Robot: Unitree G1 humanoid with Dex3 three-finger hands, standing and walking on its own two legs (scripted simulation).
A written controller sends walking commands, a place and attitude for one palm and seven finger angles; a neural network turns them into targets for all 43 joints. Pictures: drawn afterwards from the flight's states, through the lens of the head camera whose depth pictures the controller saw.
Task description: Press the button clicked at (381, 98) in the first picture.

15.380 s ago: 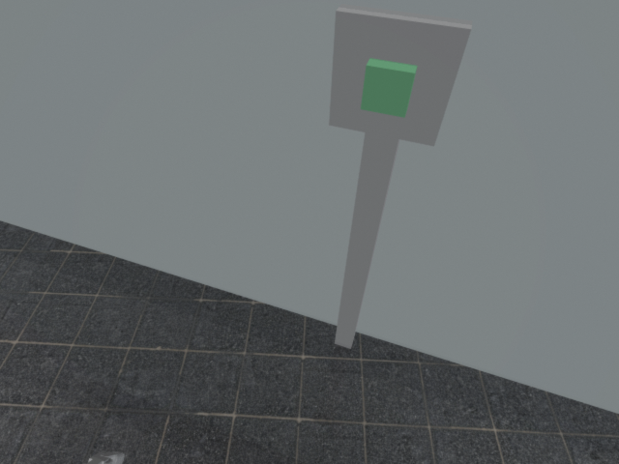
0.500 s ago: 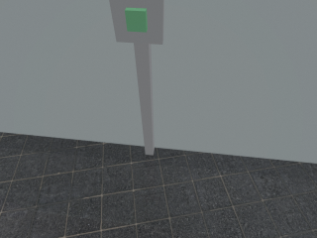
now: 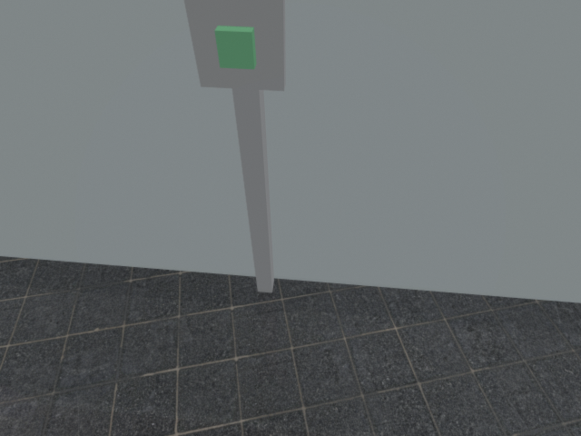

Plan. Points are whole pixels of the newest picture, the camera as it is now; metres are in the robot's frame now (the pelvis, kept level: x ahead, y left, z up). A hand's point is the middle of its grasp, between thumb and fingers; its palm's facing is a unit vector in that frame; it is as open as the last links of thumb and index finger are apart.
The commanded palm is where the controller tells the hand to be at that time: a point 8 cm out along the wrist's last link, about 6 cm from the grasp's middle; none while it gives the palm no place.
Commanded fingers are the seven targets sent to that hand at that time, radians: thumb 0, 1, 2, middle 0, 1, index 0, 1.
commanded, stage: stand and wait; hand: left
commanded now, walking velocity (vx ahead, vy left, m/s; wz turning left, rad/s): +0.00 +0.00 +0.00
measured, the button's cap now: (236, 47) +0.73 +0.14 +0.20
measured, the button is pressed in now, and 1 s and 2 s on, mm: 0 0 0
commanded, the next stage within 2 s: none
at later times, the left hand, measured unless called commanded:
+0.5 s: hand out of the picture +0.03 +0.19 -0.17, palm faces +0.02 -0.97 -0.23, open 7.4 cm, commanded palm none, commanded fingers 0.00 0.90 0.90 -0.20 -0.30 -0.20 -0.30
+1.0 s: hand out of the picture +0.07 +0.21 -0.16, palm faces +0.00 -0.96 -0.29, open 7.4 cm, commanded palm none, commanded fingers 0.00 0.90 0.90 -0.20 -0.30 -0.20 -0.30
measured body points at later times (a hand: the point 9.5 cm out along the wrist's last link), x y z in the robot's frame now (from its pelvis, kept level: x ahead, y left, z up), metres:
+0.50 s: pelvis +0.01 +0.00 +0.00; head +0.02 -0.01 +0.45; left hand +0.03 +0.24 -0.15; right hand +0.03 -0.25 -0.16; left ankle +0.03 +0.11 -0.74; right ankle -0.01 -0.10 -0.74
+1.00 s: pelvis +0.02 -0.01 +0.01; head +0.04 -0.02 +0.46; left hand +0.07 +0.26 -0.14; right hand +0.06 -0.27 -0.15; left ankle +0.03 +0.11 -0.74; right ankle -0.01 -0.10 -0.74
